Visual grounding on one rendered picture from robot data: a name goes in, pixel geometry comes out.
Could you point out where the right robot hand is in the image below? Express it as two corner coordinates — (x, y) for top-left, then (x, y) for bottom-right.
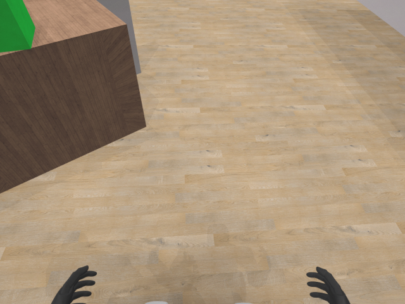
(306, 267), (350, 304)

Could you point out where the carton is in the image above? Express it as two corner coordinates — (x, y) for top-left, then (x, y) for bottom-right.
(0, 0), (35, 53)

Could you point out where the pedestal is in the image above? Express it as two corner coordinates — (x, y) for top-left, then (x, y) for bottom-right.
(0, 0), (146, 194)

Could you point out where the left robot hand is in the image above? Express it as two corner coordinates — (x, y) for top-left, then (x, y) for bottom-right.
(51, 265), (97, 304)

